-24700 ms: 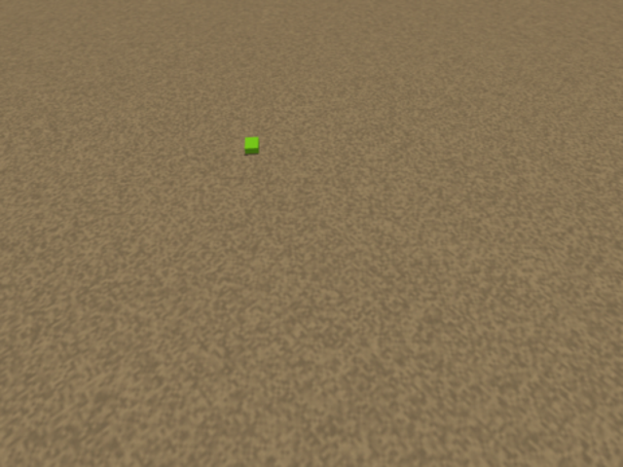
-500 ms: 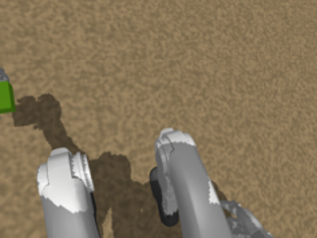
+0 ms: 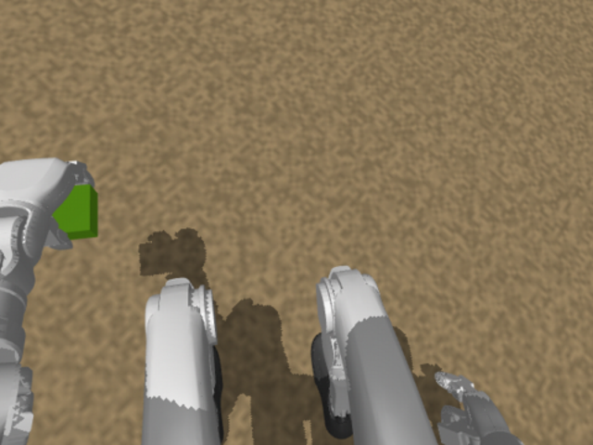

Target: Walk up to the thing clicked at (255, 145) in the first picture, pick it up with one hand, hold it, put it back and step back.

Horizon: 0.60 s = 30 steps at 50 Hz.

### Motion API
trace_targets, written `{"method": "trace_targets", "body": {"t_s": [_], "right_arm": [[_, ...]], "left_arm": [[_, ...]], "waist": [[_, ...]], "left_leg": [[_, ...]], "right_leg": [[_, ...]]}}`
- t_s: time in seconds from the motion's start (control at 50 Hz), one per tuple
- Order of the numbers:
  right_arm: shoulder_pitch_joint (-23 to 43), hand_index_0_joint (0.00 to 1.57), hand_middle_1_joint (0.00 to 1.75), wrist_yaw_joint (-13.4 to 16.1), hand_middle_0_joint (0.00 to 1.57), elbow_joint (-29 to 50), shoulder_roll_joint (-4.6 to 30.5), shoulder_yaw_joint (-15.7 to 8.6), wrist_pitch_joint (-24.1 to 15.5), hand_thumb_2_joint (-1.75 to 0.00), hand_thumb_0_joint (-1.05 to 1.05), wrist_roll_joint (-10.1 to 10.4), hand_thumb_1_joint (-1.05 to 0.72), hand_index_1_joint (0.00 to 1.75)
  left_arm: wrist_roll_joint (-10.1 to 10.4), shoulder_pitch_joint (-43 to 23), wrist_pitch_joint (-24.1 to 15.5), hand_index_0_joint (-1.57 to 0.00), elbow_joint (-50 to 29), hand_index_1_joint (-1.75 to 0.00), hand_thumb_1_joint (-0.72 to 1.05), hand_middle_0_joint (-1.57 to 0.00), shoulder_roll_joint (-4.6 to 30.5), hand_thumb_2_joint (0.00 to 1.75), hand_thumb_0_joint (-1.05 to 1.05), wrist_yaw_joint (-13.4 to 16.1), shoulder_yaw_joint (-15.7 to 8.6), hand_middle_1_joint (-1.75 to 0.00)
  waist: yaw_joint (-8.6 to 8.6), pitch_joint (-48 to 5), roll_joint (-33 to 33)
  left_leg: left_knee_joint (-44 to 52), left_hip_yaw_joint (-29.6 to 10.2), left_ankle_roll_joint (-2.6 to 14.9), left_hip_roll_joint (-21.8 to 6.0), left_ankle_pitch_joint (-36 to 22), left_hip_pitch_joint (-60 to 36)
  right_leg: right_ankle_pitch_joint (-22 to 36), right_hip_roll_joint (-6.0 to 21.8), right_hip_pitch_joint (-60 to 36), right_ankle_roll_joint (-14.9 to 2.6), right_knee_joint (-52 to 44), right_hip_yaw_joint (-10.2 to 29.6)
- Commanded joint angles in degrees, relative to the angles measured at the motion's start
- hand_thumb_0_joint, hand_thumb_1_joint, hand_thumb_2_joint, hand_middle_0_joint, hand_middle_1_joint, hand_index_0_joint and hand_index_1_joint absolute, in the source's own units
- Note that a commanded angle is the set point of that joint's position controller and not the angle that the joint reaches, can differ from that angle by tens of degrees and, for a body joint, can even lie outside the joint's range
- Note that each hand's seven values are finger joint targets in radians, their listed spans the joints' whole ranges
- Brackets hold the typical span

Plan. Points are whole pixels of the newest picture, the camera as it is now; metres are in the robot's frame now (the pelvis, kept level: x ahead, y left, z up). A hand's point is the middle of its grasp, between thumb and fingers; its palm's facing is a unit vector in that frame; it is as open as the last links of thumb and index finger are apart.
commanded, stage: lift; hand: left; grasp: from above
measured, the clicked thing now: (57, 214) +0.43 +0.32 -0.14
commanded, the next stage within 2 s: hold in 1.12 s
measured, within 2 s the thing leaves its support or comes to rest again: neither
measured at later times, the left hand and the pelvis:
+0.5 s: hand out of the picture +0.35 +0.29 +0.11, palm faces -0.45 -0.09 -0.89, open 9.7 cm; pelvis +0.02 +0.00 +0.18, yaw +4 degrees
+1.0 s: hand out of the picture +0.36 +0.26 +0.22, palm faces -0.44 -0.09 -0.89, open 9.7 cm; pelvis +0.06 +0.00 +0.30, yaw +5 degrees
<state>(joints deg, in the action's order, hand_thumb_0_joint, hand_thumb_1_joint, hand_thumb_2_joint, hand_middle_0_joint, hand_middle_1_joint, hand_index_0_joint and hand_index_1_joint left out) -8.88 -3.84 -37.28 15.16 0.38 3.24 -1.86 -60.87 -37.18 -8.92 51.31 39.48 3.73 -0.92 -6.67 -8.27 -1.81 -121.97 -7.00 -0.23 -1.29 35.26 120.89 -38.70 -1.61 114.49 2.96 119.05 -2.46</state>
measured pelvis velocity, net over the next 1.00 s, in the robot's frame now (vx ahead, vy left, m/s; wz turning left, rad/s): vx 0.06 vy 0.00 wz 0.08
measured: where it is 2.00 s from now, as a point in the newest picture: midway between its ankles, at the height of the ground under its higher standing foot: (272, 409)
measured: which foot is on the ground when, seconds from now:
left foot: down 0.00-1.00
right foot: down 0.00-1.00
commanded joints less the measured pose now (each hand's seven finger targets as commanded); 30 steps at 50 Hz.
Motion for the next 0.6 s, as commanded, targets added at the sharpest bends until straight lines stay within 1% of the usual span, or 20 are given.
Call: {"method": "trace_targets", "body": {"t_s": [0.0,0.06,0.1,0.14,0.16,0.2,0.22,0.24,0.26,0.28,0.32,0.34,0.36,0.4,0.42,0.48,0.52,0.54,0.56,0.58], "right_arm": [[-8.28,0.20,0.30,1.57,0.20,3.34,12.14,-5.23,-0.74,-0.90,0.00,0.95,-0.90,0.30],[-7.27,0.20,0.30,2.28,0.20,3.95,11.31,-5.23,-0.48,-0.90,0.00,1.37,-0.90,0.30],[-6.59,0.20,0.30,2.99,0.20,3.99,10.85,-5.11,-0.47,-0.90,0.00,1.51,-0.90,0.30],[-5.91,0.20,0.30,3.47,0.20,4.26,10.74,-5.10,-0.53,-0.90,0.00,1.93,-0.89,0.30],[-5.41,0.20,0.30,3.78,0.20,4.40,10.67,-5.16,-0.46,-0.90,0.00,2.04,-0.89,0.30],[-4.97,0.20,0.30,4.22,0.20,4.47,10.22,-4.99,-0.41,-0.90,0.00,2.40,-0.89,0.30],[-4.54,0.20,0.30,4.55,0.20,4.47,10.20,-4.90,-0.47,-0.90,0.00,2.57,-0.89,0.30],[-4.26,0.20,0.30,4.81,0.20,4.16,10.02,-4.85,-0.52,-0.90,0.00,2.66,-0.89,0.30],[-4.01,0.20,0.30,5.05,0.20,4.29,9.88,-4.74,-0.63,-0.90,0.00,2.83,-0.89,0.30],[-3.80,0.20,0.30,5.35,0.20,4.15,9.81,-4.75,-0.83,-0.90,0.00,2.94,-0.89,0.30],[-3.19,0.20,0.30,5.93,0.20,3.81,9.09,-4.35,-1.15,-0.90,0.00,3.22,-0.90,0.30],[-3.26,0.20,0.30,6.22,0.20,3.53,9.01,-4.36,-1.42,-0.90,0.00,3.30,-0.90,0.30],[-2.91,0.20,0.30,6.49,0.20,3.26,8.83,-4.13,-1.74,-0.90,0.00,3.38,-0.90,0.30],[-2.66,0.20,0.30,6.94,0.20,2.75,8.40,-4.09,-2.38,-0.90,0.00,3.59,-0.90,0.30],[-3.08,0.20,0.30,7.06,0.20,2.56,8.15,-3.99,-2.69,-0.90,0.00,3.73,-0.90,0.30],[-3.50,0.20,0.30,7.39,0.20,1.82,7.64,-4.02,-3.65,-0.90,0.00,3.85,-0.90,0.30],[-3.83,0.20,0.30,7.52,0.20,1.75,7.34,-4.13,-4.31,-0.90,0.00,3.96,-0.90,0.30],[-4.13,0.20,0.30,7.54,0.20,1.38,7.51,-4.27,-4.51,-0.90,0.00,3.96,-0.90,0.30],[-3.98,0.20,0.30,7.55,0.20,1.30,7.56,-4.48,-4.76,-0.90,0.00,4.00,-0.90,0.30],[-4.12,0.20,0.30,7.50,0.20,1.27,7.34,-4.47,-4.95,-0.90,0.00,4.02,-0.90,0.30]], "left_arm": [[2.51,-15.98,0.39,-1.08,-17.00,-0.51,0.75,-1.05,15.49,0.55,0.00,0.93,-4.61,-0.54],[3.33,-12.48,1.14,-1.08,-20.18,-0.51,0.74,-1.06,14.96,0.59,0.00,0.30,-4.82,-0.54],[3.82,-10.82,1.56,-1.08,-21.82,-0.51,0.74,-1.05,14.32,0.57,0.00,0.19,-4.68,-0.54],[3.84,-8.97,2.04,-1.05,-23.66,-0.49,0.71,-1.02,12.97,0.55,0.00,-0.12,-3.83,-0.53],[4.07,-7.81,2.49,-1.07,-24.20,-0.50,0.74,-1.04,13.21,0.56,0.00,-0.08,-4.57,-0.54],[4.06,-7.16,3.07,-1.07,-26.25,-0.49,0.73,-1.05,11.07,0.56,0.00,-0.24,-2.88,-0.52],[4.13,-5.67,3.45,-1.06,-26.37,-0.49,0.72,-1.04,11.31,0.56,0.00,-0.06,-3.72,-0.51],[4.03,-3.89,3.89,-1.07,-25.34,-0.48,0.73,-1.04,10.09,0.56,0.00,-0.07,-2.92,-0.51],[4.13,-3.95,4.02,-1.06,-27.04,-0.48,0.72,-1.03,9.64,0.54,0.00,-0.02,-2.47,-0.51],[4.33,-2.83,4.33,-1.05,-27.67,-0.50,0.71,-1.02,9.48,0.57,0.00,0.08,-2.73,-0.52],[4.19,-2.06,4.75,-1.05,-27.71,-0.48,0.69,-1.03,8.95,0.55,0.00,0.27,-2.22,-0.51],[4.21,-1.29,4.81,-1.04,-27.50,-0.48,0.69,-1.02,7.92,0.55,0.00,0.27,-1.67,-0.50],[4.14,-1.05,4.81,-1.05,-27.19,-0.48,0.70,-1.03,7.93,0.53,0.00,0.36,-1.75,-0.50],[4.47,1.30,4.97,-1.05,-24.90,-0.46,0.69,-1.03,5.90,0.53,0.00,0.59,-0.36,-0.48],[4.30,1.05,4.87,-1.05,-25.36,-0.46,0.70,-1.03,4.95,0.53,0.00,0.71,0.26,-0.48],[4.31,2.20,4.78,-1.05,-22.93,-0.49,0.70,-1.02,3.66,0.52,0.00,1.27,1.26,-0.52],[4.13,1.06,4.47,-1.05,-23.60,-0.51,0.71,-1.02,1.81,0.54,0.00,1.76,2.95,-0.55],[3.93,2.46,4.48,-1.04,-21.55,-0.51,0.70,-1.01,1.92,0.55,0.00,2.17,2.42,-0.54],[3.80,3.19,4.43,-1.04,-20.92,-0.50,0.70,-1.02,0.81,0.54,0.00,2.38,3.18,-0.53],[3.62,2.87,4.32,-1.06,-20.55,-0.50,0.72,-1.03,1.04,0.54,0.00,2.89,3.01,-0.53]], "waist": [[0.59,-39.93,-12.47],[0.96,-39.43,-11.01],[1.27,-38.10,-10.15],[1.63,-37.30,-11.80],[1.92,-37.01,-10.87],[1.64,-35.38,-11.63],[2.07,-35.54,-11.57],[2.13,-33.52,-10.73],[2.15,-33.69,-10.88],[2.11,-32.98,-10.90],[2.25,-31.03,-9.35],[1.86,-29.51,-9.30],[2.24,-28.47,-9.39],[1.93,-24.46,-7.61],[1.60,-23.94,-6.93],[2.02,-22.13,-5.23],[1.42,-21.20,-5.15],[1.98,-20.49,-5.10],[2.21,-20.04,-5.36],[2.33,-19.66,-4.46]], "left_leg": [[20.79,2.44,1.85,0.18,-4.66,-38.96],[23.13,3.35,2.02,0.24,-6.38,-42.08],[25.58,3.57,2.02,0.16,-5.32,-43.50],[29.63,2.56,1.74,-0.26,-4.93,-47.30],[31.07,2.53,1.78,-0.31,-4.56,-48.82],[34.79,2.31,1.58,-0.52,-4.10,-51.68],[36.81,1.94,1.42,-0.49,-3.28,-53.48],[38.65,1.70,1.29,-0.70,-2.66,-54.73],[40.21,1.64,1.24,-0.70,-2.40,-56.26],[42.15,1.23,1.17,-0.67,-1.67,-57.44],[44.48,2.35,1.26,-0.37,-1.81,-59.31],[46.19,2.12,1.14,-0.39,-1.49,-60.30],[47.90,1.80,1.06,-0.44,-1.15,-61.75],[50.44,2.31,1.03,-0.47,-0.86,-63.32],[51.36,2.57,1.02,-0.29,-1.72,-64.00],[53.92,3.93,0.98,0.00,-5.25,-67.51],[56.32,4.15,0.86,0.21,-5.63,-69.63],[57.84,3.85,0.74,0.11,-5.59,-70.70],[59.07,3.95,0.58,0.00,-6.76,-72.43],[60.02,4.07,0.61,0.25,-6.93,-73.25]], "right_leg": [[9.69,-1.25,-19.68,-4.69,-17.84,-3.40],[10.43,-1.25,-23.95,-4.49,-22.16,-2.59],[9.64,-1.28,-26.38,-4.38,-24.62,-2.27],[10.03,-1.27,-28.26,-4.34,-25.78,-2.56],[9.58,-1.13,-29.22,-4.26,-27.40,-2.40],[9.69,-1.15,-32.14,-4.18,-30.04,-2.34],[9.19,-1.12,-33.28,-4.15,-31.15,-2.35],[8.72,-1.17,-33.95,-4.09,-32.60,-2.36],[8.77,-1.26,-36.13,-4.13,-33.83,-2.28],[8.53,-1.25,-37.75,-4.00,-35.32,-2.05],[8.25,-1.31,-41.47,-4.08,-39.16,-1.43],[8.05,-1.24,-42.36,-4.01,-40.57,-1.15],[7.97,-1.30,-43.66,-4.03,-41.62,-1.06],[7.29,-1.33,-45.91,-3.98,-45.47,-0.67],[7.83,-1.29,-47.69,-4.11,-46.95,-0.32],[9.65,-1.18,-52.33,-4.16,-51.93,0.50],[9.60,-1.15,-55.07,-4.18,-54.96,1.13],[9.71,-1.11,-56.29,-4.17,-55.79,1.21],[10.80,-1.13,-57.16,-4.16,-56.78,1.23],[10.61,-1.21,-58.32,-4.16,-58.42,1.36]]}}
